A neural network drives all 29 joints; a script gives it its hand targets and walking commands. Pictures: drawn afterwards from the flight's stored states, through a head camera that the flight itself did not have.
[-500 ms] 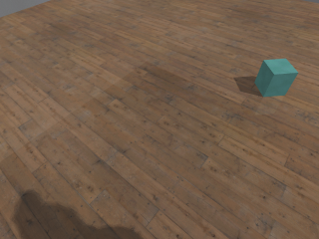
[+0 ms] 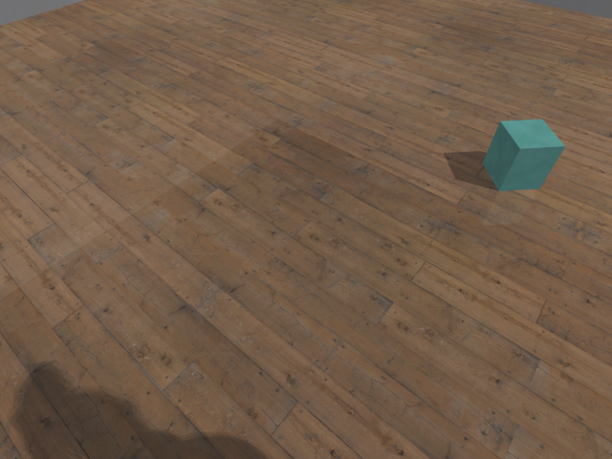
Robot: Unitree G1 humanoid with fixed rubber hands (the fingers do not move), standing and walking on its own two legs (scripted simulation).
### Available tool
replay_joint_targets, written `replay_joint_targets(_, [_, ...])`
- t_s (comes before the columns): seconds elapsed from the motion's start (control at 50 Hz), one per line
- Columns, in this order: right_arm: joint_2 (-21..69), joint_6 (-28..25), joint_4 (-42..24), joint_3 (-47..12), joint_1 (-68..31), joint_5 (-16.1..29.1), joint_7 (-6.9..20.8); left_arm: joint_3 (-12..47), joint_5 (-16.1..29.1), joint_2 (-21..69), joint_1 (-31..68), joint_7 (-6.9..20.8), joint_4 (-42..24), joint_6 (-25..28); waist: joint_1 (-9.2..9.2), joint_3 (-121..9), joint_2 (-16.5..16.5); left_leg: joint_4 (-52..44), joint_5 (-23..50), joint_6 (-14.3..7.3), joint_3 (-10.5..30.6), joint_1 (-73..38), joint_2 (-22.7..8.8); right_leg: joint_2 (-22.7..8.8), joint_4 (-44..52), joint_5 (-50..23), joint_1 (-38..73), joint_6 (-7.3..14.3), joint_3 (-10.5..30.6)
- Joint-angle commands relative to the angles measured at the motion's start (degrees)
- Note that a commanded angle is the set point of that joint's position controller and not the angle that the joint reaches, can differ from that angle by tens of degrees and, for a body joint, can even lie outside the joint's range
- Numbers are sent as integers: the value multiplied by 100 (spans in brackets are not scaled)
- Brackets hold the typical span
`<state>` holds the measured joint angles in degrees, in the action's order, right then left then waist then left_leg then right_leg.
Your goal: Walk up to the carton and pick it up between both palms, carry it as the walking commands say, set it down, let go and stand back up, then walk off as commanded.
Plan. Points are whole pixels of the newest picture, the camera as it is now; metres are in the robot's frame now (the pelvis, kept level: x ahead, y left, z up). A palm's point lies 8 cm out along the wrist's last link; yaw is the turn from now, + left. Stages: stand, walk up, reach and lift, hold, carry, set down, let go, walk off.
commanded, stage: stand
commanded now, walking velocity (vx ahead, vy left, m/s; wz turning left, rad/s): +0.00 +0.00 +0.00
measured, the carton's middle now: (520, 155) +1.48 -0.95 -0.65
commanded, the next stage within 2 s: none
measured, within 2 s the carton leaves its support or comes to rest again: neither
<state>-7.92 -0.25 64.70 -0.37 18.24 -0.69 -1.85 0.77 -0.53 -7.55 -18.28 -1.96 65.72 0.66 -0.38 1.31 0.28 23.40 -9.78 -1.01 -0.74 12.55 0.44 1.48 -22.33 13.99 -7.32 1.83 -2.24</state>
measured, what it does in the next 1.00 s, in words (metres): stands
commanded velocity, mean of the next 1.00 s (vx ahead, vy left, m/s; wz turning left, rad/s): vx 0.00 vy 0.00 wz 0.00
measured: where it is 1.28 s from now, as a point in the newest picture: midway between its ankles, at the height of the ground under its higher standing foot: outside the picture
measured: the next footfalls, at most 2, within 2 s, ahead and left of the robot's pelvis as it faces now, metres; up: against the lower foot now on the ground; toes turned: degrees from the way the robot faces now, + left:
none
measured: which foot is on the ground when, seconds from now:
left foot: down 0.00-1.00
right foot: down 0.00-1.00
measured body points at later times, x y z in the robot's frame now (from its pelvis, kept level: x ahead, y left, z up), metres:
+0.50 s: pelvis +0.01 +0.00 +0.00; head +0.02 +0.00 +0.45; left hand -0.02 +0.20 -0.16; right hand -0.02 -0.21 -0.16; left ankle +0.03 +0.11 -0.74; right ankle -0.02 -0.10 -0.74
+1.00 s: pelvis +0.02 -0.01 +0.00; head +0.03 -0.01 +0.45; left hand -0.02 +0.19 -0.16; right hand -0.01 -0.21 -0.17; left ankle +0.03 +0.11 -0.74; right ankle -0.02 -0.10 -0.74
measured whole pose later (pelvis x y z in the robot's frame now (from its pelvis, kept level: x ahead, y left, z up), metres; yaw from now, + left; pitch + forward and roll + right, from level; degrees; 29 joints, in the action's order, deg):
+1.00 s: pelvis +0.02 -0.01 +0.00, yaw +0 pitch -1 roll +0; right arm -6.2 -0.5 66.9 -0.2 18.6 -0.5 -2.5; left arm 1.0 -0.6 -5.9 -20.6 -2.6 66.1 1.5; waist -0.2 1.6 0.2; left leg 23.8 -11.8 -0.3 -0.5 11.1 0.1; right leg 1.9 -22.3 15.8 -5.7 2.5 -2.3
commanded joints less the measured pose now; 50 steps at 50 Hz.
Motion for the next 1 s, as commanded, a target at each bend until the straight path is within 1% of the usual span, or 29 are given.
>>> replay_joint_targets(0.0, [-415,-25,-16,64,421,2,-19,-45,-1,-379,-414,-19,-28,31,-8,367,-10,-385,112,-114,610,-99,-543,-624,564,-78,-554,112,624])
replay_joint_targets(0.46, [-252,-44,137,65,489,12,-56,-34,-6,-244,-659,-59,42,66,12,357,-12,-289,488,-115,559,-132,-549,-647,465,-525,-373,126,590])
replay_joint_targets(0.98, [-180,-31,219,57,522,25,-72,-27,-5,-182,-803,-77,41,97,13,407,-29,-255,592,-75,518,-199,-558,-666,485,-742,-282,145,599])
